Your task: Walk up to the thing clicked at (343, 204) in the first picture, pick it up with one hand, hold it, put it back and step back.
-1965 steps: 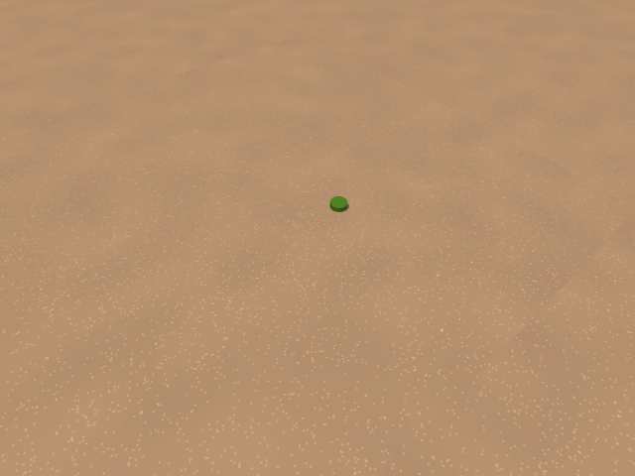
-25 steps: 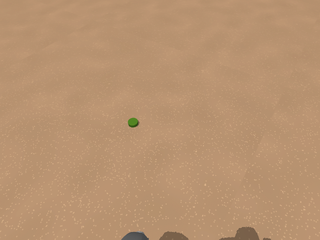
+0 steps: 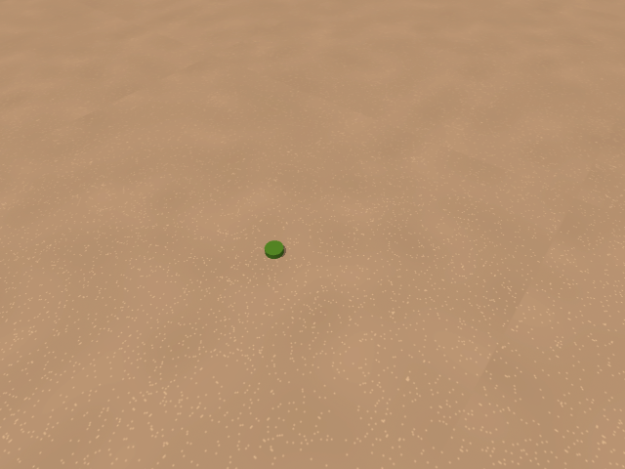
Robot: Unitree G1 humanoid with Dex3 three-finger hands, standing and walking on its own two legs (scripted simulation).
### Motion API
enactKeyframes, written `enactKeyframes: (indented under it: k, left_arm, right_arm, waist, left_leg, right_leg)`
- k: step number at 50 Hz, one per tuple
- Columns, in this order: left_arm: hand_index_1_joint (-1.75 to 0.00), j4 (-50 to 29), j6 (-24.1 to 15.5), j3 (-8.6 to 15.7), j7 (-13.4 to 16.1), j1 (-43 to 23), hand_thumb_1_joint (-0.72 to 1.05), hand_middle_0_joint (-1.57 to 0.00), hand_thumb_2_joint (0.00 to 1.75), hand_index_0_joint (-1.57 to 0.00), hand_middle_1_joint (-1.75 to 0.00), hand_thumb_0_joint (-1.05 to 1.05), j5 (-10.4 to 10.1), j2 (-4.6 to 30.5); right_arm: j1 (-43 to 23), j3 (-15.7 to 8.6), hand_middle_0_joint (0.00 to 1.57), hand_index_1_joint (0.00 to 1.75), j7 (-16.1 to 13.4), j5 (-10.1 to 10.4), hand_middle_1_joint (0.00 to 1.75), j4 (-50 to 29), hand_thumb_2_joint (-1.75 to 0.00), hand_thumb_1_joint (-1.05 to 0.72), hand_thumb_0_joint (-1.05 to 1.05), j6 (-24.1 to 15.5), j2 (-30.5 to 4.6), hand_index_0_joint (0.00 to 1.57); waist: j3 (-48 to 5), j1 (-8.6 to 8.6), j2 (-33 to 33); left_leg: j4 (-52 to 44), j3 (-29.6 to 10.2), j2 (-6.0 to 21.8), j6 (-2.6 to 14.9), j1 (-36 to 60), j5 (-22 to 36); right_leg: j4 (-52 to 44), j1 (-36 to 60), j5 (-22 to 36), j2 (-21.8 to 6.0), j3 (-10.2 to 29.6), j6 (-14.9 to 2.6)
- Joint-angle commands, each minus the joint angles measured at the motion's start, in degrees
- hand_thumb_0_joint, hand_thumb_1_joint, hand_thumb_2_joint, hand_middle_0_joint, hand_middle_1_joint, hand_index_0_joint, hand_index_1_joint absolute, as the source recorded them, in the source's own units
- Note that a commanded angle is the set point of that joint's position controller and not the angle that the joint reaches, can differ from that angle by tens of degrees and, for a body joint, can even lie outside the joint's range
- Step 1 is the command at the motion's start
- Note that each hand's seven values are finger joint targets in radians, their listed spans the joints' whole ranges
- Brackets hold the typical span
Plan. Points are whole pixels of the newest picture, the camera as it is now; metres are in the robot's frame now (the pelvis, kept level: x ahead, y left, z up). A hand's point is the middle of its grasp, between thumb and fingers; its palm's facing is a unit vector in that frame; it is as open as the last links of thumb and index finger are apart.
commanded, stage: step back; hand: left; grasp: from above
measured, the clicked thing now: (274, 249) +1.06 +0.21 -0.76
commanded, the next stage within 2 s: stand in 0.44 s
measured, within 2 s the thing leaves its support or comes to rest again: neither
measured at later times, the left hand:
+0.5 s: hand out of the picture +0.14 +0.28 -0.14, palm faces -0.02 -0.93 -0.36, open 7.4 cm
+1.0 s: hand out of the picture +0.11 +0.26 -0.14, palm faces -0.06 -0.94 -0.34, open 7.4 cm
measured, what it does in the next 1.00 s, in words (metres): steps on the spot: left foot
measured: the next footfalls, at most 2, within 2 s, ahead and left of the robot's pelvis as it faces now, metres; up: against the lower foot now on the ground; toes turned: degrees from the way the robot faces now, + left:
left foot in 0.08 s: +0.09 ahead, +0.14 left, +0.00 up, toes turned +1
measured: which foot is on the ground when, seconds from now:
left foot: up 0.00-0.06, down 0.08-1.00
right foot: down 0.00-1.00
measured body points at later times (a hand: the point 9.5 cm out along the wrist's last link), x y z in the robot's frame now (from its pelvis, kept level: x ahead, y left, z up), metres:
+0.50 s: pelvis +0.04 +0.02 +0.00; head +0.05 +0.02 +0.45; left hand +0.14 +0.33 -0.12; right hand +0.16 -0.27 -0.12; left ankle +0.05 +0.14 -0.73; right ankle +0.01 -0.11 -0.73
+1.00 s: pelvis +0.03 +0.01 +0.01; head +0.04 +0.01 +0.46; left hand +0.12 +0.31 -0.12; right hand +0.08 -0.29 -0.12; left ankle +0.05 +0.14 -0.73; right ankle +0.01 -0.11 -0.73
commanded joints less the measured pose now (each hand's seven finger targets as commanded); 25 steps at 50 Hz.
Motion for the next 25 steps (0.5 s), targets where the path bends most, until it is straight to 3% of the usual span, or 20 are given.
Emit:
enactKeyframes:
  k: [1,3,4,5,6,7,8,9,10,12,13,14,15,19,21,22,25]
  left_arm:
    - [-0.30,-5.0,-1.1,3.6,1.0,-5.5,0.90,-0.20,0.90,-0.20,-0.30,0.00,-0.3,16.8]
    - [-0.30,-4.8,-0.3,2.6,1.0,-5.3,0.90,-0.20,0.90,-0.20,-0.30,0.00,-1.0,15.6]
    - [-0.30,-5.0,-0.1,1.8,1.0,-4.4,0.90,-0.20,0.90,-0.20,-0.30,0.00,-1.1,13.7]
    - [-0.30,-5.4,0.1,1.2,1.0,-4.2,0.90,-0.20,0.90,-0.20,-0.30,0.00,-1.6,11.7]
    - [-0.30,-4.9,0.6,1.0,1.0,-4.0,0.90,-0.20,0.90,-0.20,-0.30,0.00,-2.6,10.8]
    - [-0.30,-3.9,1.0,1.5,1.3,-4.6,0.90,-0.20,0.90,-0.20,-0.30,0.00,-2.3,12.5]
    - [-0.30,-3.6,1.0,1.3,1.4,-5.3,0.90,-0.20,0.90,-0.20,-0.30,0.00,-2.0,12.7]
    - [-0.30,-3.0,0.9,1.0,1.5,-4.3,0.90,-0.20,0.90,-0.20,-0.30,0.00,-1.9,11.9]
    - [-0.30,-2.0,0.6,1.1,1.6,-3.2,0.90,-0.20,0.90,-0.20,-0.30,0.00,-1.9,12.0]
    - [-0.30,0.2,-0.1,1.3,1.7,-0.8,0.90,-0.20,0.90,-0.20,-0.30,0.00,-1.8,12.6]
    - [-0.30,0.4,-0.4,1.6,1.9,-1.5,0.90,-0.20,0.90,-0.20,-0.30,0.00,-1.6,13.8]
    - [-0.30,-0.1,-0.5,1.8,1.7,-3.1,0.90,-0.20,0.90,-0.20,-0.30,0.00,-1.5,15.5]
    - [-0.30,-0.4,-0.5,1.9,1.5,-4.9,0.90,-0.20,0.90,-0.20,-0.30,0.00,-1.4,16.0]
    - [-0.30,0.3,-0.3,1.0,1.8,-6.4,0.90,-0.20,0.90,-0.20,-0.30,0.00,-1.6,14.1]
    - [-0.30,0.7,-0.2,0.9,1.8,-7.2,0.90,-0.20,0.90,-0.20,-0.30,0.00,-1.6,14.2]
    - [-0.30,1.7,0.1,-0.4,1.5,-8.0,0.90,-0.20,0.90,-0.20,-0.30,0.00,-2.1,12.1]
    - [-0.30,2.2,0.2,-0.4,1.5,-9.4,0.90,-0.20,0.90,-0.20,-0.30,0.00,-2.2,12.2]
  right_arm:
    - [-1.7,-2.2,0.20,0.30,0.0,0.0,0.30,-3.6,-0.90,-0.90,0.00,-1.9,-8.2,0.20]
    - [-1.1,-2.2,0.20,0.30,-0.4,-0.1,0.30,-2.6,-0.90,-0.90,0.00,-2.3,-7.3,0.20]
    - [-0.2,-2.4,0.20,0.30,-0.8,-0.3,0.30,-2.4,-0.90,-0.90,0.00,-2.6,-8.2,0.20]
    - [0.3,-2.8,0.20,0.30,-1.2,-0.6,0.30,-2.4,-0.90,-0.90,0.00,-3.0,-10.2,0.20]
    - [-2.8,-2.9,0.20,0.30,-1.3,-0.1,0.30,-3.3,-0.90,-0.90,0.00,-3.2,-13.3,0.20]
    - [-3.9,-3.1,0.20,0.30,-1.2,0.2,0.30,-3.3,-0.90,-0.90,0.00,-3.1,-14.9,0.20]
    - [-4.5,-2.8,0.20,0.30,-1.2,0.0,0.30,-2.9,-0.90,-0.90,0.00,-3.0,-13.9,0.20]
    - [-5.9,-2.4,0.20,0.30,-1.3,0.1,0.30,-3.2,-0.90,-0.90,0.00,-2.9,-13.2,0.20]
    - [-7.4,-2.2,0.20,0.30,-1.4,0.0,0.30,-3.4,-0.90,-0.90,0.00,-2.7,-13.0,0.20]
    - [-10.6,-1.5,0.20,0.30,-1.4,0.8,0.30,-3.2,-0.90,-0.90,0.00,-2.3,-11.1,0.20]
    - [-10.4,-1.1,0.20,0.30,-1.4,1.2,0.30,-2.9,-0.90,-0.90,0.00,-2.1,-9.7,0.20]
    - [-9.7,-1.1,0.20,0.30,-1.3,1.5,0.30,-2.8,-0.90,-0.90,0.00,-2.0,-9.1,0.20]
    - [-8.7,-1.0,0.20,0.30,-1.4,1.3,0.30,-2.0,-0.90,-0.90,0.00,-1.9,-9.0,0.20]
    - [-10.8,-1.2,0.20,0.30,-1.4,1.0,0.30,-0.3,-0.90,-0.90,0.00,-2.2,-9.4,0.20]
    - [-12.1,-1.0,0.20,0.30,-1.3,1.0,0.30,0.0,-0.90,-0.90,0.00,-2.1,-8.9,0.20]
    - [-10.9,-0.3,0.20,0.30,-1.2,1.6,0.30,0.9,-0.90,-0.90,0.00,-2.2,-9.1,0.20]
    - [-11.5,-0.1,0.20,0.30,-1.1,1.4,0.30,2.1,-0.90,-0.90,0.00,-2.4,-9.6,0.20]
  waist:
    - [0.1,-0.85,-10.5]
    - [-1.5,-2.08,-9.0]
    - [-3.8,-2.58,-6.5]
    - [-6.5,-2.62,-1.4]
    - [-7.3,-1.44,4.0]
    - [-6.3,-1.87,5.1]
    - [-5.5,-1.84,4.4]
    - [-5.3,-0.93,5.5]
    - [-4.4,-0.41,6.6]
    - [-5.3,1.11,5.7]
    - [-6.9,0.39,3.0]
    - [-7.6,-0.83,0.7]
    - [-7.8,-1.63,-0.8]
    - [-7.2,-1.14,-1.8]
    - [-5.9,-1.03,-3.0]
    - [-5.4,-2.05,-2.7]
    - [-6.6,-1.92,-2.3]
  left_leg:
    - [-10.5,5.2,1.1,-0.16,3.3,3.3]
    - [-19.4,6.5,-0.2,0.21,9.7,12.0]
    - [-21.0,3.6,1.3,1.06,14.6,17.1]
    - [-22.7,-4.7,8.1,3.09,16.9,20.5]
    - [-24.8,-14.2,15.5,8.30,13.5,17.3]
    - [-25.4,-16.2,18.2,12.03,9.9,15.7]
    - [-25.1,-15.2,17.7,11.88,10.9,18.3]
    - [-24.0,-12.3,16.8,11.01,12.4,21.8]
    - [-22.4,-9.7,15.2,9.33,11.3,25.6]
    - [-19.1,-4.1,11.9,4.83,7.4,30.0]
    - [-17.4,-1.9,9.7,3.09,5.6,29.3]
    - [-17.5,0.1,7.0,1.92,6.6,22.8]
    - [-17.8,0.8,6.7,1.69,8.8,21.2]
    - [-18.2,1.1,7.8,2.71,12.3,30.5]
    - [-19.2,1.4,7.7,2.72,11.7,28.3]
    - [-22.2,-0.6,8.2,2.56,13.9,28.4]
    - [-23.4,-0.3,8.7,2.14,16.9,34.1]
  right_leg:
    - [-10.7,-4.0,5.1,-13.8,11.2,-8.43]
    - [-3.4,-4.6,15.4,-10.9,7.4,-6.12]
    - [0.9,-6.3,19.1,-9.5,6.1,-4.08]
    - [5.7,-7.8,16.8,-6.2,4.1,-1.79]
    - [9.0,-8.0,0.7,-0.9,1.3,0.37]
    - [10.1,-5.3,-11.1,-1.0,2.4,-0.15]
    - [10.0,-6.3,-13.6,-1.3,3.7,-0.53]
    - [8.1,-6.8,-11.5,-1.7,3.3,-0.82]
    - [3.4,-5.1,-7.6,-2.3,3.1,-0.78]
    - [-4.0,3.0,7.5,-3.1,4.3,-0.57]
    - [-4.7,6.5,14.0,-4.7,6.7,-1.09]
    - [-4.4,5.2,14.9,-6.7,9.3,-2.40]
    - [-3.8,4.3,15.7,-7.8,10.0,-2.88]
    - [-3.8,3.3,21.6,-6.5,6.8,-1.60]
    - [-5.1,3.1,20.5,-6.3,7.1,-1.31]
    - [-7.6,1.8,18.9,-6.5,7.3,-0.57]
    - [-8.7,3.9,21.0,-6.5,6.9,-0.03]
